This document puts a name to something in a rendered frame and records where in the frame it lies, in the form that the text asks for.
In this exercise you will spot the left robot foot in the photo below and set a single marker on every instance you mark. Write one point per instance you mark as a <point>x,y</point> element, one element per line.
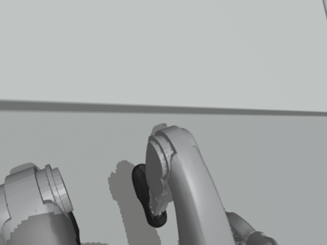
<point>75,227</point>

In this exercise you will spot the right robot foot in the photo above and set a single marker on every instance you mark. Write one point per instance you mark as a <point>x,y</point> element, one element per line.
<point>142,192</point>

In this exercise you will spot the right robot hand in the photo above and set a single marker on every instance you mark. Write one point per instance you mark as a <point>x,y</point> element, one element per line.
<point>240,228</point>

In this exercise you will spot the right robot arm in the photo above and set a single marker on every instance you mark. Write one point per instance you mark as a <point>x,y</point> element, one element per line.
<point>259,238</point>

